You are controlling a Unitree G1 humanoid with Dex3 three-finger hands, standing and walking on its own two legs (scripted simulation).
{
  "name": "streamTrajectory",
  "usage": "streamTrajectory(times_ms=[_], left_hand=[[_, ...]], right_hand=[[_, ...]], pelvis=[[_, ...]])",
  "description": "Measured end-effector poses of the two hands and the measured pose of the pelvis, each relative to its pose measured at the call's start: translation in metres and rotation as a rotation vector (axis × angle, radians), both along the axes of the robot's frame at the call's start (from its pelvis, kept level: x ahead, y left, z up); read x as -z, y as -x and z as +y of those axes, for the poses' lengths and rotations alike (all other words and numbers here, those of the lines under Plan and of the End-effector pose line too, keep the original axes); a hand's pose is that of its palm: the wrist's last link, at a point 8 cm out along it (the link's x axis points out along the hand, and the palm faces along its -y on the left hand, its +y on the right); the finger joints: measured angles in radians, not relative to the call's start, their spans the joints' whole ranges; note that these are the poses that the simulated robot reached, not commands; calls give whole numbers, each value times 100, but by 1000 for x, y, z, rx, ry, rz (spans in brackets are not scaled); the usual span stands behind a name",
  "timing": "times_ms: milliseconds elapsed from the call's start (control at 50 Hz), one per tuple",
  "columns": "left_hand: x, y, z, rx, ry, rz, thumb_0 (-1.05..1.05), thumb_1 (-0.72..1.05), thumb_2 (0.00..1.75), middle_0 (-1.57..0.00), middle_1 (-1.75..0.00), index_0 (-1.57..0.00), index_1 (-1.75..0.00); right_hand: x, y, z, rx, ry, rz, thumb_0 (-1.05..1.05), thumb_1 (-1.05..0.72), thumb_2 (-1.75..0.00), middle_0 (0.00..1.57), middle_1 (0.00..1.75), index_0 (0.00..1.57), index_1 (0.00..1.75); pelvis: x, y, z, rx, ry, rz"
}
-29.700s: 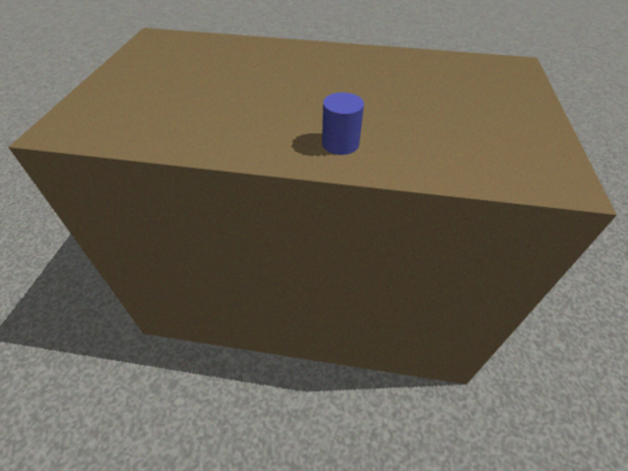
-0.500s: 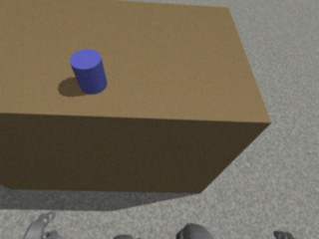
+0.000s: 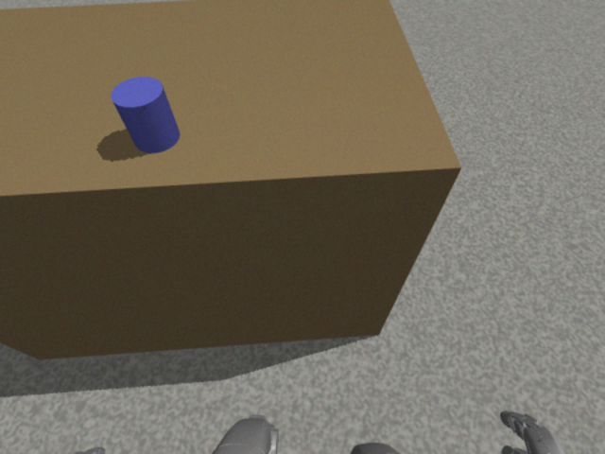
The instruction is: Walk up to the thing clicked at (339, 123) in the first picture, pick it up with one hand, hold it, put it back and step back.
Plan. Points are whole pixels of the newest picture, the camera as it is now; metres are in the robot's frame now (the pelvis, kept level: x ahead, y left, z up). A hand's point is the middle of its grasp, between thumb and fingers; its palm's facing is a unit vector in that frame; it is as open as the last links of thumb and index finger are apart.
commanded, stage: step back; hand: left
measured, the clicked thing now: (147, 116) +0.59 +0.24 +0.09
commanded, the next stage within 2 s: none
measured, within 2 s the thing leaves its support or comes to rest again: neither
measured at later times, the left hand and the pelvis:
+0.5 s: hand out of the picture -0.04 +0.28 -0.14, palm faces +0.06 -0.93 -0.37, open 7.4 cm; pelvis -0.13 +0.00 +0.01, yaw +3 degrees
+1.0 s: hand out of the picture -0.19 +0.25 -0.13, palm faces +0.07 -0.89 -0.44, open 7.4 cm; pelvis -0.28 -0.04 +0.00, yaw +6 degrees
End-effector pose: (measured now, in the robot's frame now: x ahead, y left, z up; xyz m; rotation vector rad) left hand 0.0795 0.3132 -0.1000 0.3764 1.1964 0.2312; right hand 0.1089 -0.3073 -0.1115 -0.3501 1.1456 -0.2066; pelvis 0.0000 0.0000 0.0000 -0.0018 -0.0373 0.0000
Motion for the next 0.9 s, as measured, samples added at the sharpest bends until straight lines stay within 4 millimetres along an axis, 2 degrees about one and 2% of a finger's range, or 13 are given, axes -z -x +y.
streamTrajectory(times_ms=[60, 160, 220, 300, 360, 440, 580, 680, 800, 900], left_hand=[[-11, 14, -5, -17, -4, -13, 0, 90, 89, -21, -30, -20, -30], [-18, 24, -4, -22, -16, -81, 0, 90, 89, -21, -30, -20, -30], [-14, 33, 1, -25, -12, -123, 0, 90, 89, -21, -30, -20, -30], [2, 51, 13, -32, 12, -141, 0, 90, 89, -21, -30, -20, -30], [7, 71, 16, -53, 25, -110, 0, 90, 89, -21, -30, -20, -30], [6, 101, 16, -77, 39, -87, 0, 90, 89, -21, -30, -20, -30], [10, 163, 5, -54, 26, 3, 0, 90, 89, -20, -30, -20, -30], [12, 205, -15, -36, -1, 24, 0, 90, 89, -20, -30, -20, -30], [-8, 256, -38, -57, -12, 37, 0, 90, 89, -21, -30, -20, -30], [-17, 268, -38, -54, -43, -18, 1, 90, 89, -21, -30, -20, -30]], right_hand=[[-4, 13, -4, -5, -1, 10, 0, -90, -90, 20, 30, 21, 30], [-6, 40, -7, -47, 24, 52, 0, -90, -90, 20, 30, 21, 30], [-5, 55, -4, -75, 39, 70, 0, -90, -90, 20, 30, 21, 30], [-5, 74, 7, -98, 56, 62, 0, -90, -90, 20, 30, 21, 30], [-14, 90, 16, -107, 47, 49, 0, -90, -90, 20, 30, 21, 30], [-29, 106, 17, -104, 57, 28, 0, -90, -90, 21, 30, 21, 30], [-35, 125, 2, -102, 64, -62, 0, -90, -90, 21, 30, 21, 30], [-17, 151, -26, -90, 42, -91, 0, -90, -90, 21, 30, 21, 30], [-7, 201, -42, -42, 15, -33, 0, -90, -90, 20, 30, 21, 30], [0, 248, -44, -59, 12, 43, 0, -90, -90, 20, 30, 21, 30]], pelvis=[[-7, 11, -1, -8, -19, 9], [-9, 33, -1, -41, -20, 19], [-5, 50, 2, -67, -12, 17], [5, 75, 11, -86, -19, 3], [0, 91, 13, -84, 5, -3], [-9, 109, 8, -68, 22, 6], [-8, 151, -6, -21, 26, 11], [5, 186, -26, 4, 16, 7], [-4, 218, -38, -15, -22, 6], [-6, 245, -41, -49, -28, 14]])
